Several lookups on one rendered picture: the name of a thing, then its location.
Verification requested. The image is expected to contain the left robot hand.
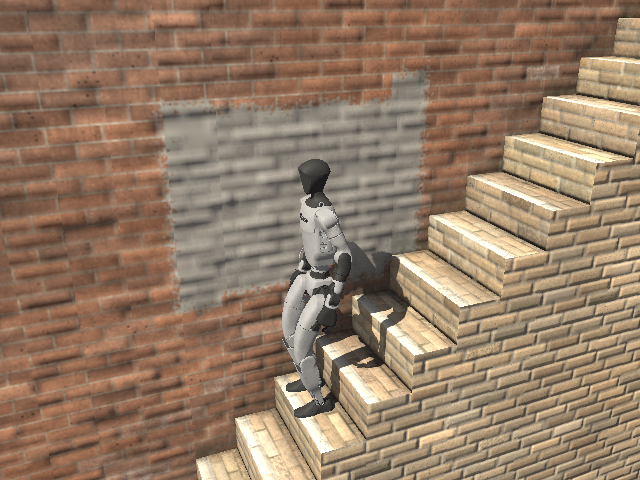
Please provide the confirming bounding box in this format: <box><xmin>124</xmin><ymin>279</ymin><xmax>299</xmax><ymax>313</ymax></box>
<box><xmin>310</xmin><ymin>306</ymin><xmax>338</xmax><ymax>334</ymax></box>

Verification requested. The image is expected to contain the robot left forearm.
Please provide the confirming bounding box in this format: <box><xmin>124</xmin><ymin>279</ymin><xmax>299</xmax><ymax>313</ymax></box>
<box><xmin>325</xmin><ymin>253</ymin><xmax>351</xmax><ymax>310</ymax></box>

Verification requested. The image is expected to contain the left robot upper arm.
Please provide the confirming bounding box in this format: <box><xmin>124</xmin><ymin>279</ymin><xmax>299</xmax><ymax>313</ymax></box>
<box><xmin>316</xmin><ymin>207</ymin><xmax>352</xmax><ymax>264</ymax></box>

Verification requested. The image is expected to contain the right robot hand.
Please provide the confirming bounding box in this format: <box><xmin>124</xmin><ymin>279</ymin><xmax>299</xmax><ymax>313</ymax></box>
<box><xmin>288</xmin><ymin>269</ymin><xmax>306</xmax><ymax>291</ymax></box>

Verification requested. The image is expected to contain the robot right forearm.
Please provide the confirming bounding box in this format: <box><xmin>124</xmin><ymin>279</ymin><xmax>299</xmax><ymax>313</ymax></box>
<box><xmin>298</xmin><ymin>252</ymin><xmax>311</xmax><ymax>273</ymax></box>

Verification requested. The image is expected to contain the left robot thigh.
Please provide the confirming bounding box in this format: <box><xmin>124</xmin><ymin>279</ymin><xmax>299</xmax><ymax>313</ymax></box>
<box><xmin>294</xmin><ymin>288</ymin><xmax>329</xmax><ymax>367</ymax></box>

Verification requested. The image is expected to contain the robot left foot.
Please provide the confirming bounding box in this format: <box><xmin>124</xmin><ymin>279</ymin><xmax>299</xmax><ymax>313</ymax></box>
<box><xmin>294</xmin><ymin>398</ymin><xmax>333</xmax><ymax>418</ymax></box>

